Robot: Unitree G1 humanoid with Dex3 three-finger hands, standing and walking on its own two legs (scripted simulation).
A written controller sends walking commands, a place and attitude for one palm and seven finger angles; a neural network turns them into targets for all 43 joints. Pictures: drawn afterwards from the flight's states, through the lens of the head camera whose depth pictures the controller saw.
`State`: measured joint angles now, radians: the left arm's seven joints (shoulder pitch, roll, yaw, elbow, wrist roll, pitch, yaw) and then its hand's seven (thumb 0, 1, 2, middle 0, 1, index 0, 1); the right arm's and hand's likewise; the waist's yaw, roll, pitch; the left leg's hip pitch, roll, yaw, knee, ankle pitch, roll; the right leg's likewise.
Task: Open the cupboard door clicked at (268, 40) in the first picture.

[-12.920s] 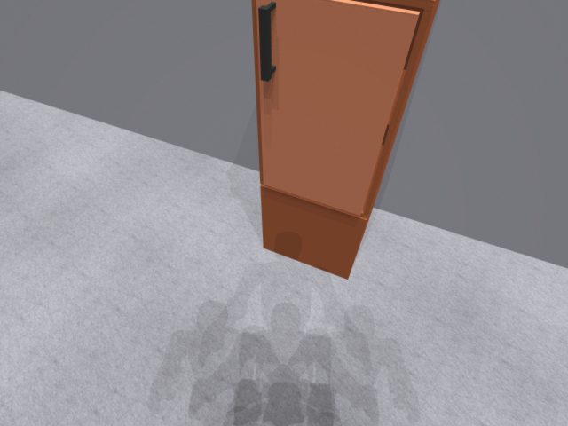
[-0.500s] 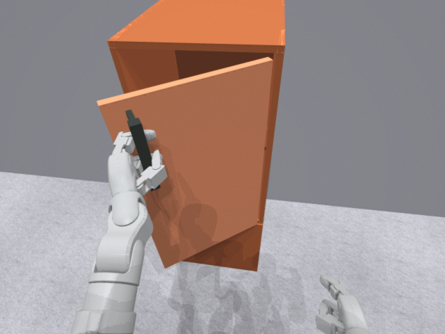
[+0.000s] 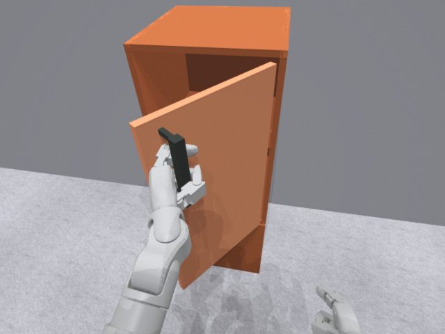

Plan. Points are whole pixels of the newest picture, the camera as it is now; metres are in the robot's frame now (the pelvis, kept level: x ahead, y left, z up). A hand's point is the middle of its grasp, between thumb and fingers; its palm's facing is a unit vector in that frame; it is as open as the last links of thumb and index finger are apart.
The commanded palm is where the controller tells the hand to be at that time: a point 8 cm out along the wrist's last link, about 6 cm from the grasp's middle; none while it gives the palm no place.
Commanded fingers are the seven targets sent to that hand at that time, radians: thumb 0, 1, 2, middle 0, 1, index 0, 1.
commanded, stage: open thumb and fingers to let go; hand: left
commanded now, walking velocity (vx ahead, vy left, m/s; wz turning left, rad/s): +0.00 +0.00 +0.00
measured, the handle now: (176, 168) +0.36 +0.12 +0.15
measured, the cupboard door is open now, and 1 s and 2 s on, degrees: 54 54 55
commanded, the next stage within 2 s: slide the hand sideways off the handle in 0.66 s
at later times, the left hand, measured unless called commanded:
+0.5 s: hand (194, 181) +0.33 +0.08 +0.15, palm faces +0.28 -0.96 +0.00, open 13.6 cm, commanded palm +0.29 +0.12 +0.14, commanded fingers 0.00 -0.50 0.30 -0.20 -0.60 -0.20 -0.60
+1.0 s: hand (187, 195) +0.30 +0.09 +0.14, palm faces -0.17 -0.98 -0.07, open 16.2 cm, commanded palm +0.27 +0.12 +0.14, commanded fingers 0.00 -0.50 0.30 -0.15 -0.30 -0.15 -0.30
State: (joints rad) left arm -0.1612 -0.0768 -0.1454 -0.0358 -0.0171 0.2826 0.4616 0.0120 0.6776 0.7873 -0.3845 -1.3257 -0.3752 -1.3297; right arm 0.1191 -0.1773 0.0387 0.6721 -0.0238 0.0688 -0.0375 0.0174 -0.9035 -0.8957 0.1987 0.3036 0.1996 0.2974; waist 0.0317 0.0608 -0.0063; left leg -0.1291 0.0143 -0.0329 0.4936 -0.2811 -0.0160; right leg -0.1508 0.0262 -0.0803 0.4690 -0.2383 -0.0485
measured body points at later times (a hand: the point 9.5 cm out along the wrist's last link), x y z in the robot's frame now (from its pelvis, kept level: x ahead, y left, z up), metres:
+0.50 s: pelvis -0.01 +0.02 +0.00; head -0.04 +0.01 +0.45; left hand +0.31 +0.13 +0.15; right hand +0.18 -0.18 -0.09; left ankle +0.00 +0.13 -0.74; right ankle +0.02 -0.09 -0.74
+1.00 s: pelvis -0.02 +0.03 +0.00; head -0.06 +0.01 +0.44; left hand +0.30 +0.14 +0.15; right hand +0.17 -0.18 -0.09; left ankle +0.00 +0.13 -0.74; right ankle +0.02 -0.09 -0.74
